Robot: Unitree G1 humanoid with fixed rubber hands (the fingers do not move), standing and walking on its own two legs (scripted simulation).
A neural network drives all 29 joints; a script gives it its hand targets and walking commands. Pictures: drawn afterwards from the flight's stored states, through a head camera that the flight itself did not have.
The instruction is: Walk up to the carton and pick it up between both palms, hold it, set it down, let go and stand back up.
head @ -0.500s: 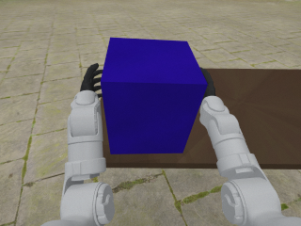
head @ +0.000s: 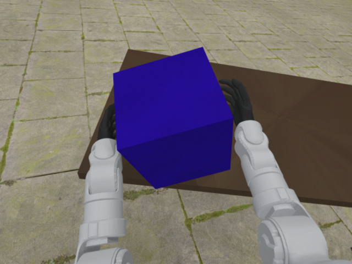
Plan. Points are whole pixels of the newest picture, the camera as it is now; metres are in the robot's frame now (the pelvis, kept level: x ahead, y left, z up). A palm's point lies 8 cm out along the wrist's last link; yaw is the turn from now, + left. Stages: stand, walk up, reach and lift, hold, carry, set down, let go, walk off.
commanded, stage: set down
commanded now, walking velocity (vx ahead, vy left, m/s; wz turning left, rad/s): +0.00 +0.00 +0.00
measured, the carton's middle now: (176, 125) +0.40 +0.02 +0.09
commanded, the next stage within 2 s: none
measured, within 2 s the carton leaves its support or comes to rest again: neither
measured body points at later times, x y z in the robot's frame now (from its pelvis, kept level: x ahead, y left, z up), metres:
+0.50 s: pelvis -0.02 +0.00 +0.00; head -0.06 +0.04 +0.45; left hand +0.38 +0.15 +0.14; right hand +0.38 -0.15 +0.18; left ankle +0.01 +0.12 -0.75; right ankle +0.01 -0.10 -0.75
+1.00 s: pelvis +0.02 +0.02 +0.00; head +0.02 -0.01 +0.45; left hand +0.44 +0.11 +0.13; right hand +0.41 -0.19 +0.07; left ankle +0.01 +0.12 -0.75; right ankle +0.01 -0.10 -0.75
